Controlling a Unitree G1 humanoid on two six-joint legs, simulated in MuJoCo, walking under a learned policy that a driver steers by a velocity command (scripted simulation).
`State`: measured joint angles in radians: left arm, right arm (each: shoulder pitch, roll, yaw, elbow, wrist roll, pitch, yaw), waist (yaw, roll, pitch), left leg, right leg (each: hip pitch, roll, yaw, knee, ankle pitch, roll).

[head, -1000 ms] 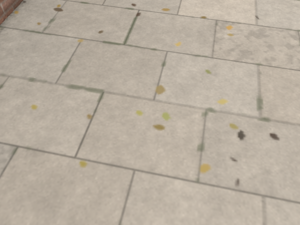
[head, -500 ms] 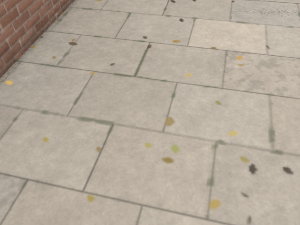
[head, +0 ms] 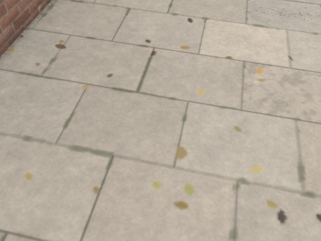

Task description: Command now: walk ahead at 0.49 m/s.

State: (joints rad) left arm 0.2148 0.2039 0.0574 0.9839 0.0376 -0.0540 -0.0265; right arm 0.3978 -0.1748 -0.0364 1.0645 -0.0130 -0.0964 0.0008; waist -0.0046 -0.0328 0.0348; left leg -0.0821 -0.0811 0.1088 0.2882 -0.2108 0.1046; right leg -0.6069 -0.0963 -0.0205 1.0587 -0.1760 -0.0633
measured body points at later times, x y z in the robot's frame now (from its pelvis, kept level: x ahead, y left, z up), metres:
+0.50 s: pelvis +0.28 -0.03 +0.00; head +0.30 -0.04 +0.45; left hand +0.27 +0.22 -0.15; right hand +0.35 -0.28 -0.15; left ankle +0.30 +0.11 -0.66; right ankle +0.29 -0.09 -0.75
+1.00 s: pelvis +0.55 +0.03 +0.00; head +0.58 +0.05 +0.45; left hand +0.58 +0.28 -0.16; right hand +0.61 -0.23 -0.13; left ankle +0.59 +0.10 -0.75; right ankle +0.49 -0.10 -0.66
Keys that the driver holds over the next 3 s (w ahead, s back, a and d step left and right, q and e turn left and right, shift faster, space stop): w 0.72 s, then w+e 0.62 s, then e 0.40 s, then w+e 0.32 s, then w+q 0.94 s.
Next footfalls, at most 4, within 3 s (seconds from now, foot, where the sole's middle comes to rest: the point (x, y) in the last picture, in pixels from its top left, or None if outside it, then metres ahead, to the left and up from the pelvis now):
0.28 right None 0.33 -0.09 -0.78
0.82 left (138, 210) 0.63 0.10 -0.78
1.38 right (184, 164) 0.87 -0.11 -0.78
2.02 left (168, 128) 1.09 -0.04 -0.78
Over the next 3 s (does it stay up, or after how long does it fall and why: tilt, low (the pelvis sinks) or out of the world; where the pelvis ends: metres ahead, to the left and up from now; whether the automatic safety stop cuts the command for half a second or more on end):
stays up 1.30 -0.31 -0.03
